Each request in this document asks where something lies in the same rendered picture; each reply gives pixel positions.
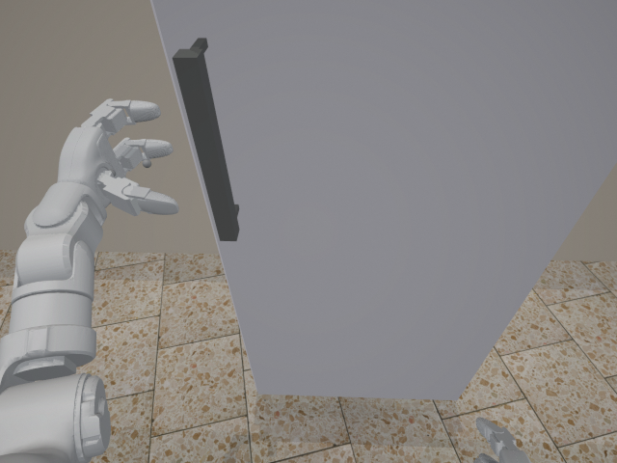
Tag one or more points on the left robot hand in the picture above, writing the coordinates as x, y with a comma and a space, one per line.
87, 156

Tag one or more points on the right robot hand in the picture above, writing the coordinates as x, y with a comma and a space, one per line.
502, 443

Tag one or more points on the robot left forearm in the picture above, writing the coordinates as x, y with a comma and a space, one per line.
50, 332

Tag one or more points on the fridge door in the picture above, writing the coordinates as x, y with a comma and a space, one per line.
405, 172

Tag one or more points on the robot left upper arm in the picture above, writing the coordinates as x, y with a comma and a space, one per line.
58, 420

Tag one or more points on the handle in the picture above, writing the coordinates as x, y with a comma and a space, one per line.
192, 76

